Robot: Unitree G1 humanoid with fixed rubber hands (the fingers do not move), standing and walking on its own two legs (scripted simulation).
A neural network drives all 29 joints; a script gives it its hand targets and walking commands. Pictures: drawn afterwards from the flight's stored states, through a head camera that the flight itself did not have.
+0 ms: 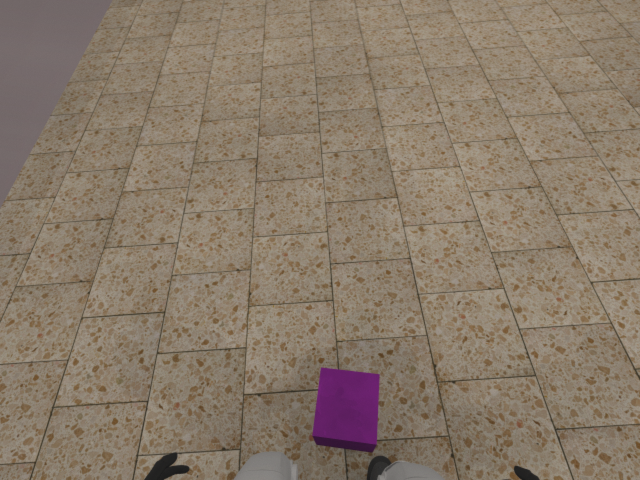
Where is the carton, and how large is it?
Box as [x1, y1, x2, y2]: [312, 367, 379, 452]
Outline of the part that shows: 321,367 312,434 316,444 372,452 376,444 379,374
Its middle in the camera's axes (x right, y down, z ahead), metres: +0.08 +0.47 +1.07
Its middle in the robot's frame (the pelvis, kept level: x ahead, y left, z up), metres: +0.32 -0.01 -0.69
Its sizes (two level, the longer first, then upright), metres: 0.171 0.160 0.172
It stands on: the floor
